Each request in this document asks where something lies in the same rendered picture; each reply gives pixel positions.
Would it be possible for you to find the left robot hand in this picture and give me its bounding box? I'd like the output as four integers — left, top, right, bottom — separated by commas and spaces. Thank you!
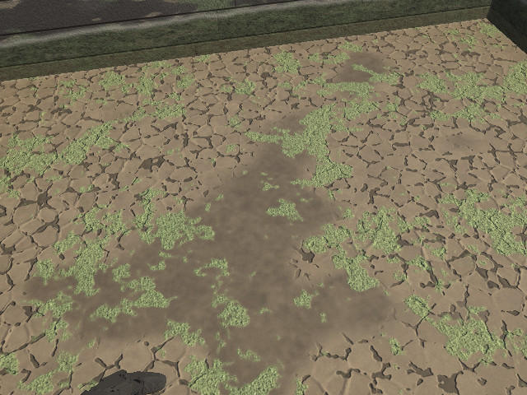
81, 369, 166, 395

